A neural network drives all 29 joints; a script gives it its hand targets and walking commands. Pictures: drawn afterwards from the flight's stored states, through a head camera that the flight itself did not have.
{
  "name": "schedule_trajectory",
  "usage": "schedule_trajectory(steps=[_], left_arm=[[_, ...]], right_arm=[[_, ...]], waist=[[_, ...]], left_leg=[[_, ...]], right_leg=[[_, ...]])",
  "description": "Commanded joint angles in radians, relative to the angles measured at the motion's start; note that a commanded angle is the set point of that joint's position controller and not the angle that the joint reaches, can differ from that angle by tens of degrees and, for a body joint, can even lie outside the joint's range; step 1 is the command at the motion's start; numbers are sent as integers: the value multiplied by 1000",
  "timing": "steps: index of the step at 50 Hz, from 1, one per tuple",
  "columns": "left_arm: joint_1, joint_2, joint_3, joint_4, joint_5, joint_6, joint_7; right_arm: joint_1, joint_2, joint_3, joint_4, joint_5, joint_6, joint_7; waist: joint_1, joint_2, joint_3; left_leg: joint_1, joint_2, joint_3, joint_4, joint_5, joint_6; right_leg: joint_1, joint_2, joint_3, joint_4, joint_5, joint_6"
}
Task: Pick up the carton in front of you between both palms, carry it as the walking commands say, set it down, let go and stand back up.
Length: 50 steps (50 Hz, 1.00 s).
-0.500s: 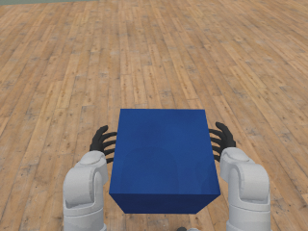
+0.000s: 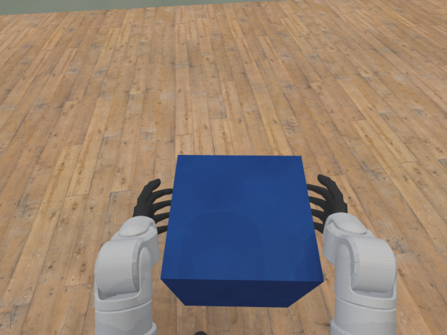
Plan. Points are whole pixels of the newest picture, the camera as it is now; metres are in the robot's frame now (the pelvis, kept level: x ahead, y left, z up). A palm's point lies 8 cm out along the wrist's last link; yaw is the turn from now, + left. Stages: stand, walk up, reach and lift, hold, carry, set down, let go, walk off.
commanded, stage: carry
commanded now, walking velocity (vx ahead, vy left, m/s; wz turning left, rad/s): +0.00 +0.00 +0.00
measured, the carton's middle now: (237, 238) +0.29 +0.00 +0.01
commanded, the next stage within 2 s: none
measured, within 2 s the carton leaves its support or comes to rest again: neither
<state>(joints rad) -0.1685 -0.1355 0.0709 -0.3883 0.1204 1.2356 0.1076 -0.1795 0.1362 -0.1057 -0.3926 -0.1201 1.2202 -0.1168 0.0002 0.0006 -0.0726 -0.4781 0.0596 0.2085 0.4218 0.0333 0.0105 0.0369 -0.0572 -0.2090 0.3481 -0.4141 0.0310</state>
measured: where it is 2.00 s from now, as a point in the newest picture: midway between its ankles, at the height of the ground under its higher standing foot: outside the picture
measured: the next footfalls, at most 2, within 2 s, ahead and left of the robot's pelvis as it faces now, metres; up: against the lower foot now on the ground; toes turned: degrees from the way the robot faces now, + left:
right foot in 0.30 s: +0.22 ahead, -0.12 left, +0.00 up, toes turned +15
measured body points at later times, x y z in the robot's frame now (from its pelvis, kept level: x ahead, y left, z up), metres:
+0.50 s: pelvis +0.20 +0.00 +0.01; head +0.18 -0.01 +0.46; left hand +0.48 +0.14 +0.09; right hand +0.48 -0.16 +0.09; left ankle +0.14 +0.09 -0.73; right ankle +0.18 -0.12 -0.73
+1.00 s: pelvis +0.21 -0.01 +0.00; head +0.20 -0.01 +0.45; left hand +0.49 +0.14 +0.05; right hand +0.50 -0.16 +0.05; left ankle +0.14 +0.09 -0.73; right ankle +0.18 -0.12 -0.73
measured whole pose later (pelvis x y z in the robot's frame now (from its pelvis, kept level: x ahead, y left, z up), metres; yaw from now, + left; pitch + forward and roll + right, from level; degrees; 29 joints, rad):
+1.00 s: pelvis +0.21 -0.01 +0.00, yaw +1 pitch +4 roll +0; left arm -0.13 -0.13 0.06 -0.09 0.19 1.01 0.08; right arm -0.14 0.13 -0.09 -0.08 -0.20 0.99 -0.08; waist 0.00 0.01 -0.12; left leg -0.20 0.07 0.18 0.53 -0.38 -0.01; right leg -0.27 -0.06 -0.18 0.55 -0.33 0.00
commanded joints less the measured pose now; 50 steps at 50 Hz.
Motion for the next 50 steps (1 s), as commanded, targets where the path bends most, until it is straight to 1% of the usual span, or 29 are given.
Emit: schedule_trajectory(steps=[1,2,3,4,5,6,7,8,9,11,12,13,14,15,16,17,18,19,21,22,24,26,28,32,35,40,44,48,50], left_arm=[[-442,-861,-654,-32,-400,-3,-273],[-479,-882,-674,-38,-415,9,-270],[-447,-876,-672,-17,-409,10,-273],[-474,-912,-682,-6,-413,1,-277],[-511,-940,-691,-8,-421,-11,-281],[-532,-972,-700,-16,-434,-20,-283],[-554,-996,-707,-30,-447,-30,-281],[-560,-1014,-713,-44,-454,-39,-278],[-550,-1023,-717,-56,-454,-47,-273],[-537,-1017,-720,-89,-448,-57,-263],[-532,-1009,-720,-108,-445,-58,-258],[-528,-999,-720,-126,-443,-56,-255],[-523,-987,-718,-136,-441,-51,-254],[-515,-972,-714,-137,-437,-43,-255],[-503,-953,-706,-128,-436,-31,-259],[-497,-944,-697,-96,-424,-28,-263],[-481,-941,-681,-56,-417,-23,-269],[-447,-937,-665,-5,-409,-17,-275],[-423,-934,-650,53,-399,-13,-282],[-433,-935,-645,66,-398,-13,-284],[-458,-947,-643,77,-401,-15,-284],[-490,-963,-644,80,-407,-18,-284],[-500,-979,-651,78,-409,-25,-283],[-504,-1006,-674,72,-410,-51,-286],[-500,-1015,-693,75,-406,-81,-291],[-488,-1005,-698,105,-385,-150,-298],[-452,-979,-681,140,-353,-210,-301],[-416,-941,-646,185,-307,-276,-302],[-407,-923,-628,207,-284,-312,-301]], right_arm=[[-396,878,705,6,426,23,295],[-403,873,687,54,414,17,300],[-365,899,682,81,421,9,302],[-378,929,681,74,424,-1,303],[-407,959,681,63,425,-11,303],[-433,991,684,48,431,-19,303],[-459,1014,691,30,437,-27,304],[-476,1025,696,9,444,-34,304],[-479,1027,698,-9,450,-39,304],[-469,1018,701,-40,458,-46,302],[-465,1009,704,-55,458,-47,301],[-465,998,706,-68,459,-46,299],[-460,986,706,-72,455,-43,297],[-447,974,705,-62,446,-38,295],[-427,960,701,-40,432,-33,293],[-436,941,706,-44,430,-22,292],[-447,933,709,-29,431,-8,293],[-442,927,709,-3,428,3,295],[-444,926,712,40,430,11,301],[-457,929,713,54,431,12,304],[-473,942,712,76,436,11,307],[-494,958,710,87,440,8,308],[-495,974,708,94,439,2,309],[-473,1001,711,111,427,-26,313],[-456,1012,719,124,412,-60,317],[-448,998,720,147,383,-131,324],[-416,975,706,176,351,-188,326],[-380,943,675,226,308,-255,326],[-372,927,656,252,286,-293,325]], waist=[[-18,-10,-333],[-26,227,-444],[-25,255,-459],[-23,217,-427],[-23,139,-418],[-16,94,-381],[-10,93,-370],[-9,104,-378],[-7,112,-391],[-13,141,-414],[-14,148,-420],[-9,144,-422],[-5,132,-414],[-3,109,-405],[-3,69,-406],[-10,1,-400],[-7,-55,-380],[-7,-84,-359],[-7,-77,-341],[-7,-77,-340],[-5,-62,-350],[-3,-47,-351],[-2,-33,-350],[-2,1,-360],[-3,14,-361],[-5,3,-356],[-4,-4,-355],[-3,1,-346],[-2,5,-338]], left_leg=[[577,118,-118,-17,393,27],[902,363,-436,42,692,209],[847,388,-495,-27,700,264],[771,360,-412,-55,673,241],[718,332,-347,-65,600,199],[642,300,-271,-88,557,157],[583,261,-212,-109,491,120],[556,236,-171,-119,462,112],[548,230,-142,-111,447,115],[548,228,-107,-87,442,121],[538,219,-85,-72,419,117],[513,200,-60,-49,361,101],[473,177,-46,-28,267,74],[422,157,-47,-9,140,41],[343,148,-45,16,15,15],[338,102,-57,7,-69,-12],[361,99,-80,16,-45,-21],[368,109,-83,35,11,-25],[364,112,-87,81,152,-33],[359,107,-87,92,188,-36],[348,98,-84,101,202,-43],[344,93,-82,96,196,-49],[355,92,-82,95,220,-49],[391,97,-85,102,315,-42],[406,100,-88,107,350,-38],[401,103,-91,107,316,-34],[398,110,-96,108,302,-29],[389,118,-100,108,279,-22],[381,121,-101,105,241,-17]], right_leg=[[-198,-77,-27,416,478,17],[-512,28,31,688,43,49],[-585,53,111,827,-170,34],[-600,19,165,839,-165,12],[-590,-19,194,771,-133,-5],[-556,-55,203,615,-87,-8],[-486,-53,191,468,-52,-3],[-418,-25,158,386,-40,2],[-373,-11,143,318,-31,1],[-328,1,107,215,67,-2],[-300,-1,88,169,144,0],[-255,-5,69,99,248,2],[-197,-17,59,16,384,4],[-139,-52,72,-11,469,3],[-63,-125,119,4,572,-1],[-91,-178,166,80,690,-28],[-112,-177,165,106,742,-43],[-126,-170,157,114,767,-41],[-132,-153,142,135,873,-36],[-128,-145,135,151,918,-35],[-114,-138,129,170,970,-37],[-111,-135,127,178,982,-41],[-116,-130,125,186,970,-41],[-139,-112,116,202,901,-36],[-151,-102,110,204,853,-31],[-139,-106,111,199,845,-31],[-136,-111,113,203,830,-33],[-147,-114,113,208,773,-37],[-159,-115,114,208,716,-40]])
